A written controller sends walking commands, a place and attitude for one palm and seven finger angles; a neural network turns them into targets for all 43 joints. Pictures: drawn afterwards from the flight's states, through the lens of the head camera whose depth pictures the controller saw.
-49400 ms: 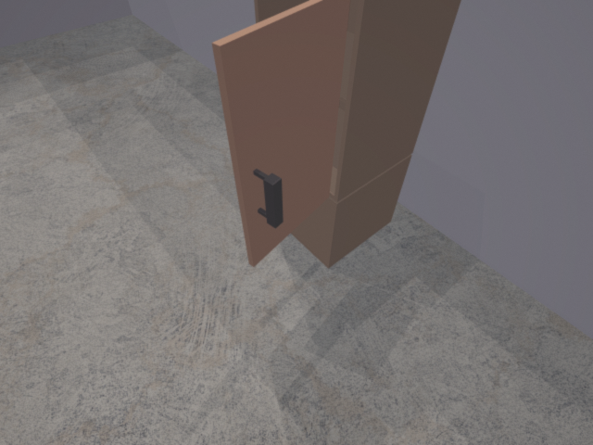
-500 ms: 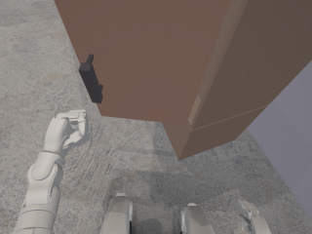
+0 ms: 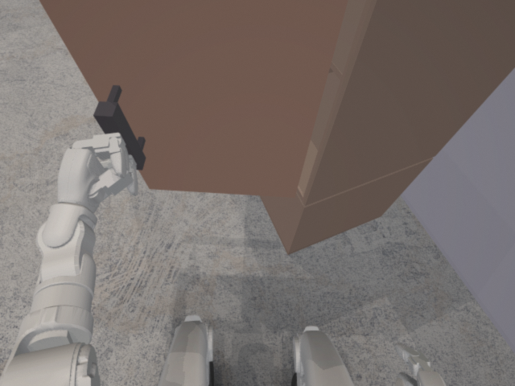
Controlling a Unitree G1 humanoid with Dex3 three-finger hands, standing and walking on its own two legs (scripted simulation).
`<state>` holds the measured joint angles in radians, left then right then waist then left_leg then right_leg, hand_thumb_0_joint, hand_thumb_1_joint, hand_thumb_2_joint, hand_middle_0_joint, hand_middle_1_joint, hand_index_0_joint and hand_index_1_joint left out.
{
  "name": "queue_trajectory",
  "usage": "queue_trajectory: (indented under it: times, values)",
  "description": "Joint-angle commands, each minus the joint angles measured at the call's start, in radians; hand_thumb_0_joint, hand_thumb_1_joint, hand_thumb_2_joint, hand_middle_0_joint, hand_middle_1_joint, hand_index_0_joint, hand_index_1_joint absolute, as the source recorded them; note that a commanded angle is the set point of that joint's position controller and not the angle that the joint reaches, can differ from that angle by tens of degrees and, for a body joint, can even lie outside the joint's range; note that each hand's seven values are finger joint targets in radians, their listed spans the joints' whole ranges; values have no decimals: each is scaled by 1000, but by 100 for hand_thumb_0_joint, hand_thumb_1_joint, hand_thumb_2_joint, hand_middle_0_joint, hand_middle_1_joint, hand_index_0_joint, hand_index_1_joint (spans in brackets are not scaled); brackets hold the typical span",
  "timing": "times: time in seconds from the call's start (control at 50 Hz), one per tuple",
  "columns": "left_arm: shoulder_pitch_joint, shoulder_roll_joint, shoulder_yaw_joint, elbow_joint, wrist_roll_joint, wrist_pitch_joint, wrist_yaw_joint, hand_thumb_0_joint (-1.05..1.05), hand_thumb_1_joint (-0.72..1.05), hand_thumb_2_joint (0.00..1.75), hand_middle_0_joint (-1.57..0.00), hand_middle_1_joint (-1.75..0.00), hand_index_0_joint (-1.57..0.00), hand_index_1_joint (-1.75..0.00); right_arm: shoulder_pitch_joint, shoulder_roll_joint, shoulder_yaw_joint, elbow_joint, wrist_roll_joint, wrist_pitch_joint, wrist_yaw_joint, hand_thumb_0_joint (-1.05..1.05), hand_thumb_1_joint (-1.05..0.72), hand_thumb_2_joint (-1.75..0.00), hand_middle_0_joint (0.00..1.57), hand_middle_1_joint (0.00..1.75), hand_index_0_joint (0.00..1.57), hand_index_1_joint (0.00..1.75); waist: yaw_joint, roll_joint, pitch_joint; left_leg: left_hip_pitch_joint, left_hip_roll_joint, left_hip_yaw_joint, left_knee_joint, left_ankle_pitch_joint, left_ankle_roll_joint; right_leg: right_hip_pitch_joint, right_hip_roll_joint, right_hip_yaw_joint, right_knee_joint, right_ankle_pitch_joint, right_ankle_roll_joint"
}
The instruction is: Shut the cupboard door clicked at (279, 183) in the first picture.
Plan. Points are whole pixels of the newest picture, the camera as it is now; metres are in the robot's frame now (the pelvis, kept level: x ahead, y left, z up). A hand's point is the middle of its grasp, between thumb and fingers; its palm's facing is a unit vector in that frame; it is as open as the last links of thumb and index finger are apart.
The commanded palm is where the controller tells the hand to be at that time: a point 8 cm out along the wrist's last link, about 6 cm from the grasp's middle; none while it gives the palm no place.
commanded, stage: bring the fist close to the handle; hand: left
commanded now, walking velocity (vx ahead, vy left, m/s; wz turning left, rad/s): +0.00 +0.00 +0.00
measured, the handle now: (126, 129) +0.51 +0.22 +0.05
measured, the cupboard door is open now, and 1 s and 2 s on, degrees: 64 55 38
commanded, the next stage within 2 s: push the door shut along its arc in 0.26 s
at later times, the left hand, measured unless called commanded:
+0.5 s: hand (127, 178) +0.41 +0.20 +0.05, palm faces -0.10 -0.99 -0.03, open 3.1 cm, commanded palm +0.41 +0.24 +0.05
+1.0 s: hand (139, 144) +0.47 +0.19 +0.05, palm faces -0.21 -0.98 -0.06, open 3.1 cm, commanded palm +0.48 +0.22 +0.05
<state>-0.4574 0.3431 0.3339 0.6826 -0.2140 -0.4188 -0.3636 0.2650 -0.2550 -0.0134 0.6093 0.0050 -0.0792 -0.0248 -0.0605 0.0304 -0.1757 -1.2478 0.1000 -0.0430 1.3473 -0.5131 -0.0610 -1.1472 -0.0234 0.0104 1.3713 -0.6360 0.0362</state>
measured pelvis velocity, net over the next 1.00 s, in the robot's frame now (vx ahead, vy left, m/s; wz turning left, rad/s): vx -0.02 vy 0.01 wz -0.01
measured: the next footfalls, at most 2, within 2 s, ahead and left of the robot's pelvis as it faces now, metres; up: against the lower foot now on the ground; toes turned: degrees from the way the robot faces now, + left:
none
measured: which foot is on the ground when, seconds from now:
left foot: down 0.00-1.00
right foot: down 0.00-1.00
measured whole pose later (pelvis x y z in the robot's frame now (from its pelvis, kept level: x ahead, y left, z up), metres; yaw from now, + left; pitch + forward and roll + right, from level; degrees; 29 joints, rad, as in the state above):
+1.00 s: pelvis -0.02 +0.01 -0.02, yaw -1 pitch +27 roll -3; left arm -0.87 0.50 0.31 1.06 -0.14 -0.40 -0.46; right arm 0.29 -0.27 0.01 0.66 0.00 -0.05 -0.02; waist -0.12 0.03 -0.15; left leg -1.39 0.09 -0.07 1.42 -0.50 -0.04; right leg -1.26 -0.02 0.00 1.41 -0.61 0.05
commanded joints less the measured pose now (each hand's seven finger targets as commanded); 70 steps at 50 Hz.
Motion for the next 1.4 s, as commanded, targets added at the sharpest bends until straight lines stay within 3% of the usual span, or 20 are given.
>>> queue_trajectory:
  times: [0.0,0.04,0.08,0.1,0.12,0.18,0.24,0.28,0.36,0.5,0.62,0.68,0.76,0.86,0.9,1.1,1.12,1.14,1.3,1.38]
  values:
    - [-208,223,69,-127,-19,-35,-26,0,90,90,-130,-150,-130,-150,70,-149,-53,-108,8,-16,-5,0,-90,-90,20,30,20,30,4,-32,-408,314,-74,54,-132,252,84,225,44,-18,-218,414,-41]
    - [-255,219,71,-108,-28,-30,-27,0,90,90,-130,-150,-130,-150,69,-151,-53,-109,10,-8,-8,0,-90,-90,20,30,20,30,-9,-60,-367,288,-73,53,-134,193,87,201,44,-13,-239,344,-36]
    - [-320,223,74,-169,-37,-59,-23,0,90,90,-130,-150,-130,-150,69,-148,-54,-110,8,-17,-15,0,-90,-90,20,30,20,30,-14,-33,-397,306,-77,51,-123,204,92,205,48,-9,-233,347,-40]
    - [-326,247,91,-189,-39,-76,-23,0,90,90,-130,-150,-130,-150,63,-151,-56,-104,7,-18,-16,0,-90,-90,20,30,20,30,1,-3,-438,331,-73,48,-127,214,85,212,45,-8,-226,352,-42]
    - [-319,212,66,-188,-39,-88,-25,0,90,90,-130,-150,-130,-150,64,-146,-55,-102,6,-21,-14,0,-90,-90,20,30,20,30,-5,10,-439,353,-75,47,-129,221,85,196,47,-17,-222,357,-45]
    - [-368,212,50,-212,-33,-123,-24,0,90,90,-130,-150,-130,-150,73,-148,-57,-87,3,-30,-18,0,-90,-90,20,30,20,30,-19,27,-454,386,-73,35,-123,226,86,161,54,-25,-212,344,-48]
    - [-339,218,47,-130,-15,-103,-26,0,90,90,-130,-150,-130,-150,69,-154,-55,-78,5,-21,-16,0,-90,-90,20,30,20,30,-14,22,-411,366,-68,30,-137,168,79,127,49,-29,-221,279,-47]
    - [-353,207,33,-128,-9,-84,-24,0,90,90,-130,-150,-130,-150,72,-155,-54,-85,6,-22,-17,0,-90,-90,20,30,20,30,-14,62,-407,385,-72,26,-146,156,81,103,52,-37,-224,252,-52]
    - [-353,221,44,-104,-5,-49,-14,0,90,90,-130,-150,-130,-150,64,-162,-53,-95,7,-11,-15,0,-90,-90,20,30,20,30,-10,23,-393,376,-67,20,-164,127,78,103,48,-43,-233,225,-50]
    - [-592,237,5,-93,26,-95,-14,0,90,90,-130,-150,-130,-150,82,-165,-47,-59,-1,-22,-20,0,-90,-90,20,30,20,30,-56,86,-437,451,-60,-8,-143,156,74,24,51,-55,-206,235,-57]
    - [-593,213,-19,16,39,-62,-49,0,90,90,-130,-150,-130,-150,107,-171,-51,-54,-2,-10,-8,0,-90,-90,20,30,20,30,-55,94,-466,490,-57,-18,-140,222,70,5,49,-67,-197,271,-63]
    - [-664,216,-31,27,40,-57,-57,0,90,90,-130,-150,-130,-150,121,-171,-50,-52,0,-5,-9,0,-90,-90,20,30,20,30,-80,79,-455,468,-62,-14,-125,221,80,-1,54,-65,-201,276,-63]
    - [-751,269,-4,95,53,-49,-62,0,90,90,-130,-150,-130,-150,127,-180,-48,-35,0,6,-10,0,-90,-90,20,30,20,30,-98,45,-442,413,-60,-10,-106,186,85,-7,52,-58,-200,256,-60]
    - [-845,284,-26,153,66,-45,-95,0,90,90,-130,-150,-130,-150,136,-185,-44,-22,0,6,-9,0,-90,-90,20,30,20,30,-123,68,-444,381,-59,-7,-83,152,92,-41,56,-51,-196,225,-62]
    - [-903,308,-20,145,65,-47,-109,0,90,90,-130,-150,-130,-150,142,-191,-43,-17,-1,1,-10,0,-90,-90,20,30,20,30,-124,113,-486,399,-59,-10,-73,169,90,-53,56,-50,-184,234,-64]
    - [-1018,354,-25,200,86,11,-149,0,90,90,-130,-150,-130,-150,166,-203,-38,-7,1,3,-8,0,-90,-90,20,30,20,30,-161,143,-536,396,-51,-20,-33,198,97,-112,65,-59,-159,242,-65]
    - [-993,355,-27,251,96,27,-147,0,90,90,-130,-150,-130,-150,167,-203,-34,-3,0,6,-7,0,-90,-90,20,30,20,30,-162,139,-485,372,-51,-20,-34,171,97,-125,66,-63,-166,222,-67]
    - [-1040,388,-10,227,99,27,-145,0,90,90,-130,-150,-130,-150,171,-208,-31,-4,0,6,-8,0,-90,-90,20,30,20,30,-167,137,-491,361,-48,-23,-31,164,97,-131,66,-62,-156,217,-66]
    - [-1165,368,-53,221,130,55,-146,0,90,90,-130,-150,-130,-150,193,-212,-31,5,-7,-8,-6,0,-90,-90,20,30,20,30,-198,224,-543,435,-41,-48,-23,173,90,-223,70,-79,-132,213,-71]
    - [-1174,367,-54,266,138,85,-149,0,90,90,-130,-150,-130,-150,211,-213,-25,10,-13,-12,-5,0,-90,-90,20,30,20,30,-214,205,-531,428,-43,-55,-14,190,93,-236,74,-90,-131,221,-74]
